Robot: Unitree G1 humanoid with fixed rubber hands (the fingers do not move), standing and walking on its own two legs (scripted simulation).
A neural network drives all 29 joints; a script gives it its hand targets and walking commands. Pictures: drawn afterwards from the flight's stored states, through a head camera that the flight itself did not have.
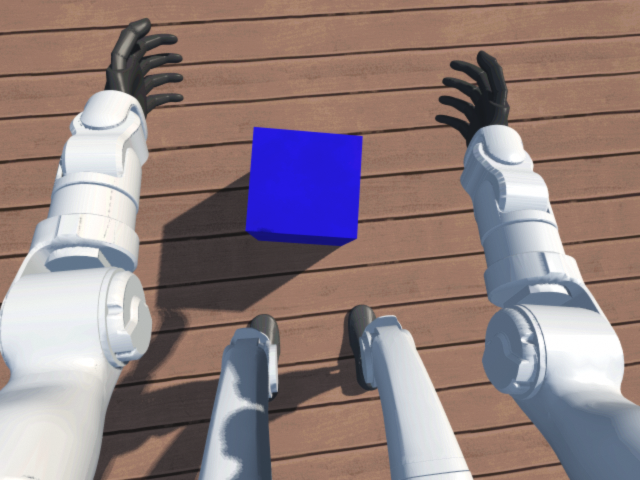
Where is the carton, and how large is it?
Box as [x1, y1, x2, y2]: [246, 127, 362, 245]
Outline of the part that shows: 254,127 246,231 258,240 342,245 356,238 362,136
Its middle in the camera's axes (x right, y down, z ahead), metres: -0.04 -0.10 +0.86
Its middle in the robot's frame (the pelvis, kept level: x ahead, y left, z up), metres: +0.50 -0.01 -0.52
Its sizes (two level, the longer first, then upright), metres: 0.210 0.200 0.250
